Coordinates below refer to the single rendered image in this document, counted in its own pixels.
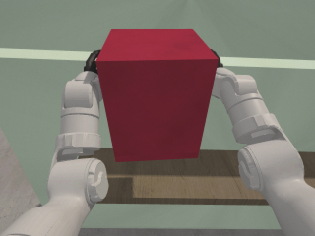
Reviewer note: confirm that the robot right upper arm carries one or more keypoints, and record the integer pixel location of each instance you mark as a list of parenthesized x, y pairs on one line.
[(273, 168)]

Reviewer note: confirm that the right robot forearm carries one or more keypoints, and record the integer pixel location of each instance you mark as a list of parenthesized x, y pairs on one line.
[(252, 123)]

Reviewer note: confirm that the robot right hand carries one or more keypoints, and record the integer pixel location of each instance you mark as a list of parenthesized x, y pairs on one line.
[(220, 64)]

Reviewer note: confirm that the left robot forearm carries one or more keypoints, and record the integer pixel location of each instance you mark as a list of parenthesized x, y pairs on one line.
[(80, 105)]

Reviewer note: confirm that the table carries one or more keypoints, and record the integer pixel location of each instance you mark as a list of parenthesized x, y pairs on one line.
[(211, 179)]

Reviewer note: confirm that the carton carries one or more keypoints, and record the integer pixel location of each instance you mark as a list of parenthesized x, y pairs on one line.
[(156, 86)]

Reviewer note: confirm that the robot left hand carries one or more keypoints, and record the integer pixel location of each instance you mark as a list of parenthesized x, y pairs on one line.
[(91, 63)]

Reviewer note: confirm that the robot left upper arm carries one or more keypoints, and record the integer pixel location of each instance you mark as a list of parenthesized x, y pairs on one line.
[(74, 187)]

